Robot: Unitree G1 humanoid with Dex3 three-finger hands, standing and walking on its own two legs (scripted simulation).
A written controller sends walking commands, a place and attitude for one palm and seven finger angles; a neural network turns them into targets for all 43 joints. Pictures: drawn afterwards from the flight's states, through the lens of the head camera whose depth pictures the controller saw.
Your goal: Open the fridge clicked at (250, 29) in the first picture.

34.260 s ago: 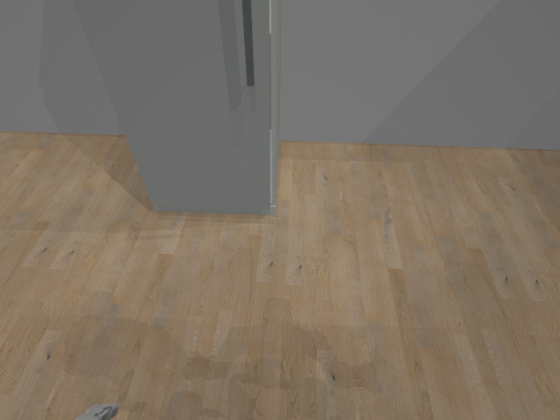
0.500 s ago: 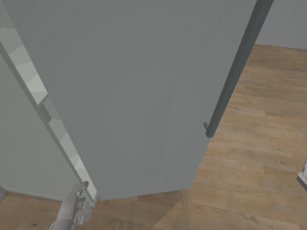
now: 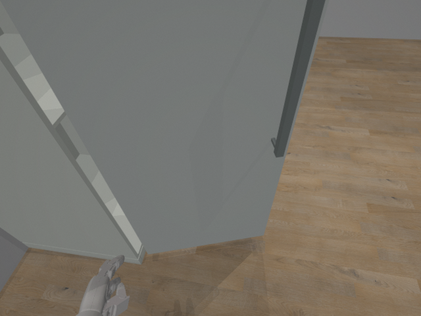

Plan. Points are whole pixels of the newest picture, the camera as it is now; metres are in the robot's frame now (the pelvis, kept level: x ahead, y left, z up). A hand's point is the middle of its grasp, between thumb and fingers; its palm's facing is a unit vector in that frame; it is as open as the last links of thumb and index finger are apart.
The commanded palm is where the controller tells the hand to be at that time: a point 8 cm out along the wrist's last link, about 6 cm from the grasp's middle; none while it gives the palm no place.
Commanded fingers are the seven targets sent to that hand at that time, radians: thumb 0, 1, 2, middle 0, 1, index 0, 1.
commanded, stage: step back with the hand held close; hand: right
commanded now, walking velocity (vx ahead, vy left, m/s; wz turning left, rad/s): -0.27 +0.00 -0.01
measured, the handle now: (295, 63) +0.54 -0.16 +0.22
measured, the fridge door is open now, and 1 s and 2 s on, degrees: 72 72 72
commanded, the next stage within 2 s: stop stepping back and stand still in 0.64 s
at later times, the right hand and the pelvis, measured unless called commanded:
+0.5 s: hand out of the picture +0.14 -0.30 +0.18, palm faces +0.45 +0.79 -0.43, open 7.4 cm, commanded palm +0.07 -0.33 +0.19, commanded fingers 0.00 -0.90 -0.90 0.20 0.30 0.20 0.30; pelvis -0.06 -0.02 +0.01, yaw -2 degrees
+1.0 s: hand out of the picture +0.01 -0.30 +0.19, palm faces +0.25 +0.85 -0.47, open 7.4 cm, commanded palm -0.02 -0.35 +0.19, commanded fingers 0.00 -0.90 -0.90 0.20 0.30 0.20 0.30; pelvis -0.19 -0.07 +0.00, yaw +7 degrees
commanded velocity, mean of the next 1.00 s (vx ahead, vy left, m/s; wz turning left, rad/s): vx -0.20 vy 0.03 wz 0.02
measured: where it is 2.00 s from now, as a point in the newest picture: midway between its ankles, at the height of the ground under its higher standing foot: outside the picture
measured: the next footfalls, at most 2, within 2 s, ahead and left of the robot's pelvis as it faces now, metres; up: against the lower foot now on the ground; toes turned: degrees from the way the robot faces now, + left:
left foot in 0.66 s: -0.16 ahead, +0.13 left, +0.00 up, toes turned +5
left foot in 0.94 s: -0.16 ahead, +0.03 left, +0.01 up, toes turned +14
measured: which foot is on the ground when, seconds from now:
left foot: down 0.00-0.38, up 0.40-0.64, down 0.66-0.76, up 0.78-0.92, down 0.94-1.00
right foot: down 0.00-0.92, up 0.94-1.00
